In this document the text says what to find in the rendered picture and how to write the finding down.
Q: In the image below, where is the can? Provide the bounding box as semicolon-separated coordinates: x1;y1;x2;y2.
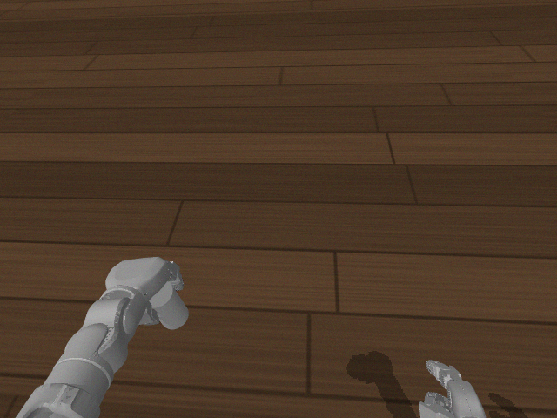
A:
149;281;189;329

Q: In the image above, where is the right robot hand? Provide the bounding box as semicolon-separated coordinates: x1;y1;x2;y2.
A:
419;360;486;418

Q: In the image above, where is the left robot hand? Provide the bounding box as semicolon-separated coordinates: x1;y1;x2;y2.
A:
105;257;184;326

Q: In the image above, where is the left robot arm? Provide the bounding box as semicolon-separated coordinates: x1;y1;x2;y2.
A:
16;286;146;418

